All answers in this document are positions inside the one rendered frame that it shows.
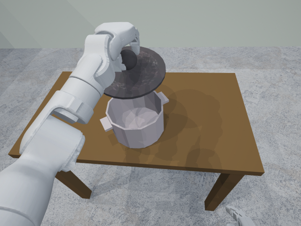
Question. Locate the pot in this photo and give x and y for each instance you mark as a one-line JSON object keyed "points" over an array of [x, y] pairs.
{"points": [[138, 122]]}

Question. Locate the left robot forearm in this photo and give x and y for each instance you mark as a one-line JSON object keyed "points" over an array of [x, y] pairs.
{"points": [[75, 101]]}

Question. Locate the lid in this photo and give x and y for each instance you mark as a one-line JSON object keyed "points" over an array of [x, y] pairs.
{"points": [[143, 79]]}

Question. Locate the robot right hand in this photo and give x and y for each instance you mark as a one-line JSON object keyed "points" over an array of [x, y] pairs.
{"points": [[239, 216]]}

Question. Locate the knob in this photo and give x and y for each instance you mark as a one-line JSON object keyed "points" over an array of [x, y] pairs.
{"points": [[129, 58]]}

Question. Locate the table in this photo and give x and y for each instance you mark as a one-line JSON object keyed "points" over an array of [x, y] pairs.
{"points": [[206, 129]]}

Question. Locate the robot left hand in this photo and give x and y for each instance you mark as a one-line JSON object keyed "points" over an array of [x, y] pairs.
{"points": [[128, 34]]}

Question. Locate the left robot upper arm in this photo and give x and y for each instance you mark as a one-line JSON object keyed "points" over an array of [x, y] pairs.
{"points": [[26, 185]]}

